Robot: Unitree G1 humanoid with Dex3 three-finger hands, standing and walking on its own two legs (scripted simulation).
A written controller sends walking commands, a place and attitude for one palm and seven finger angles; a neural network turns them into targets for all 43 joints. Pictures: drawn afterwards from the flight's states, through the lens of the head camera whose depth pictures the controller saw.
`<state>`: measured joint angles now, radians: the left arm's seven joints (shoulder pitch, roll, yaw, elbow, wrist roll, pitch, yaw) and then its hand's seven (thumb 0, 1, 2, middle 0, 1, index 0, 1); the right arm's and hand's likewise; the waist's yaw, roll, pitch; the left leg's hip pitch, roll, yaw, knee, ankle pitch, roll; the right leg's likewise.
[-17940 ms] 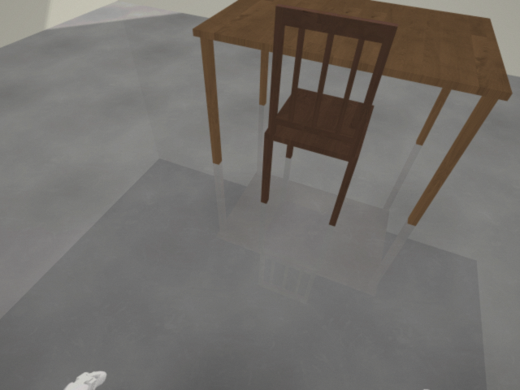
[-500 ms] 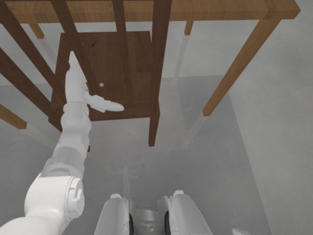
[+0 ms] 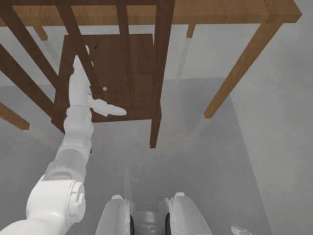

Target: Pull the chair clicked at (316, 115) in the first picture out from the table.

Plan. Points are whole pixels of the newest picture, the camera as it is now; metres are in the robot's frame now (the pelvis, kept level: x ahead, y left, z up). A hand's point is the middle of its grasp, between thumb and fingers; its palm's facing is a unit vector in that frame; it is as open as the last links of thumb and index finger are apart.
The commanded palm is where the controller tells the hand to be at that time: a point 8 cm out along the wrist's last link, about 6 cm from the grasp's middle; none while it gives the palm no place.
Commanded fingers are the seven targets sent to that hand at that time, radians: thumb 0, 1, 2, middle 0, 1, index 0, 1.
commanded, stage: hook a spindle and tug to test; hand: left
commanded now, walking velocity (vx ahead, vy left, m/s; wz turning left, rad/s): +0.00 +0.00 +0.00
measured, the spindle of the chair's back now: (89, 70) +0.51 +0.14 +0.05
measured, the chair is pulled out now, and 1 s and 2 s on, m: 0.00 0.00 0.06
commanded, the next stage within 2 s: step backward, pulling the chair out in 1.36 s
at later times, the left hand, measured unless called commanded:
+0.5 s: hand (102, 86) +0.48 +0.11 +0.03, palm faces +0.06 -1.00 -0.04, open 10.3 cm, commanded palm +0.45 +0.14 +0.02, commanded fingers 0.00 0.51 0.73 -0.50 -1.45 -0.50 -1.45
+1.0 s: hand (101, 86) +0.48 +0.12 +0.03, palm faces +0.05 -1.00 -0.03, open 5.1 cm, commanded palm +0.44 +0.14 +0.02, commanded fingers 0.00 0.90 0.90 -0.50 -1.45 -0.50 -1.45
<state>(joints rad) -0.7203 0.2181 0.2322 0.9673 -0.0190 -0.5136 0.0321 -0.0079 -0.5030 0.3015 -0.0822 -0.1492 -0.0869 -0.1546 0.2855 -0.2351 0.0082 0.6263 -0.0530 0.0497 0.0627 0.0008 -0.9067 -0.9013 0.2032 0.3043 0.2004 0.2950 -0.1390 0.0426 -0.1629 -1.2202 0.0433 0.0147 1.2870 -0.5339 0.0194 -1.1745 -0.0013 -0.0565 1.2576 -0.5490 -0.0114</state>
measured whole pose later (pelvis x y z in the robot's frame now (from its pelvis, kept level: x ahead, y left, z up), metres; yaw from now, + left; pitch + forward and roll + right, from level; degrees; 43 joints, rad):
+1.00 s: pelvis +0.01 +0.00 +0.01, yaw +0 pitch +27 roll -3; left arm -0.67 0.21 0.18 0.91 -0.05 -0.50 0.07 0.02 0.78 0.81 -0.45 -1.44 -0.42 -1.45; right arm 0.29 -0.23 0.00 0.62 -0.05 0.07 0.07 0.00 -0.91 -0.90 0.20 0.30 0.20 0.29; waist -0.13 0.04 -0.17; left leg -1.19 0.04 0.01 1.26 -0.55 0.02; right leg -1.14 0.00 -0.06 1.22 -0.56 -0.01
